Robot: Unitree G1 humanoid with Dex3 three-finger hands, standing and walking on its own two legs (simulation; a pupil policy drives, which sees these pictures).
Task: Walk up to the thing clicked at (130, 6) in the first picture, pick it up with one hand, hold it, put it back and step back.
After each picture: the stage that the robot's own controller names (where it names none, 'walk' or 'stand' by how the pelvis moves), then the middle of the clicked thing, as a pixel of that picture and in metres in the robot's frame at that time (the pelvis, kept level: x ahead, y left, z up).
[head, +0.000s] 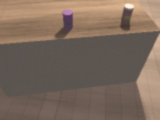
stand; (127, 13) +1.04 -0.31 -0.10
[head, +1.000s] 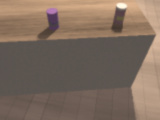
rise first; (119, 13) +0.94 -0.20 -0.07
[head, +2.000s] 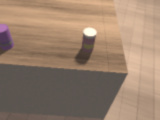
rise first; (88, 40) +0.67 +0.00 -0.07
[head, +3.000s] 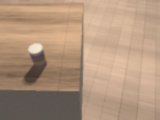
stand; (38, 56) +0.56 +0.24 -0.08
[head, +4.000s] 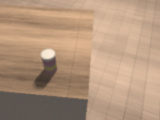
stand; (49, 61) +0.55 +0.19 -0.11
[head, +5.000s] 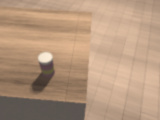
stand; (47, 65) +0.54 +0.20 -0.11
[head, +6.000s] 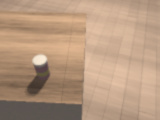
stand; (41, 67) +0.53 +0.22 -0.11
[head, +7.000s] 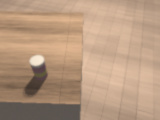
stand; (39, 68) +0.53 +0.23 -0.11
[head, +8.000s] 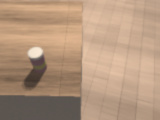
rise first; (38, 60) +0.53 +0.23 -0.10
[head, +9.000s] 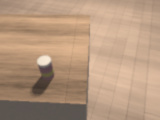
rise first; (46, 68) +0.53 +0.23 -0.10
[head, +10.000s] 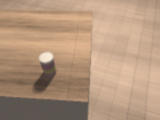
go down; (48, 65) +0.53 +0.22 -0.10
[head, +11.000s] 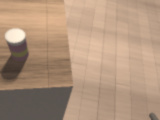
go down; (18, 45) +0.53 +0.21 -0.04
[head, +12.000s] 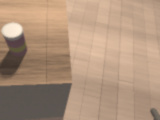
approach; (15, 40) +0.53 +0.21 -0.03
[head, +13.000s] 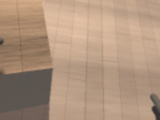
close; out of the picture +0.55 +0.24 +0.01
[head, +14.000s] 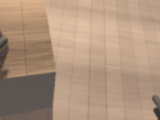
lift; out of the picture +0.50 +0.21 +0.01
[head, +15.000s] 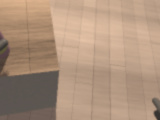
lift; out of the picture +0.49 +0.22 +0.01
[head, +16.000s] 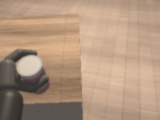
lift; (35, 76) +0.33 +0.15 +0.13
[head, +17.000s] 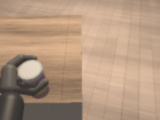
hold; (35, 80) +0.33 +0.16 +0.10
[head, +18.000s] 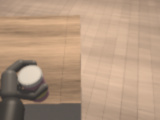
hold; (35, 84) +0.32 +0.17 +0.08
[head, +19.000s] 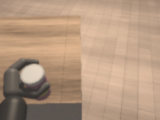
crouch; (37, 83) +0.33 +0.16 +0.08
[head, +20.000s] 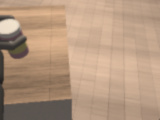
crouch; (14, 40) +0.47 +0.20 +0.13
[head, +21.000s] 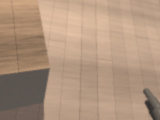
lower; out of the picture +0.53 +0.24 +0.01
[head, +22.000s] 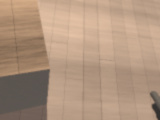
lower; out of the picture +0.53 +0.23 +0.01
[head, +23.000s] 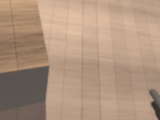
lower; out of the picture +0.54 +0.23 +0.02
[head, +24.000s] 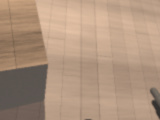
lower; out of the picture +0.54 +0.23 +0.02
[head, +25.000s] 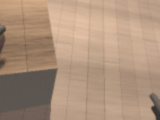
draw back; out of the picture +0.52 +0.21 +0.01
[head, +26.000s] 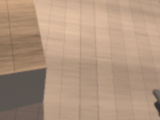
rise; out of the picture +0.52 +0.23 +0.01
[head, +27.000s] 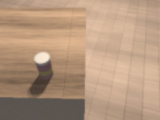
sink last; (44, 66) +0.51 +0.21 -0.06
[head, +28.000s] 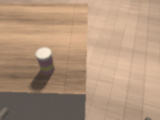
stand; (45, 61) +0.52 +0.20 -0.06
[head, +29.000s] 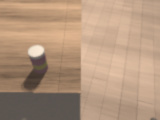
stand; (38, 59) +0.51 +0.21 -0.04
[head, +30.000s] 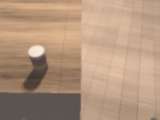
stand; (39, 60) +0.51 +0.21 -0.04
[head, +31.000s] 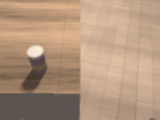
stand; (37, 60) +0.51 +0.21 -0.04
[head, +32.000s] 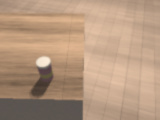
stand; (45, 69) +0.52 +0.20 -0.10
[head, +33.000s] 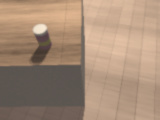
walk; (43, 37) +0.63 +0.23 -0.09
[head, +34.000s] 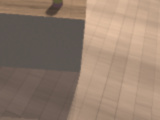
walk; out of the picture +0.98 +0.16 -0.09
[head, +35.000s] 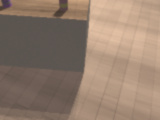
stand; (63, 1) +1.13 +0.19 -0.09
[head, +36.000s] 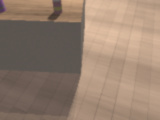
stand; (57, 4) +1.13 +0.20 -0.11
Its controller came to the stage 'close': yes
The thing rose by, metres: 0.22
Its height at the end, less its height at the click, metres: +0.00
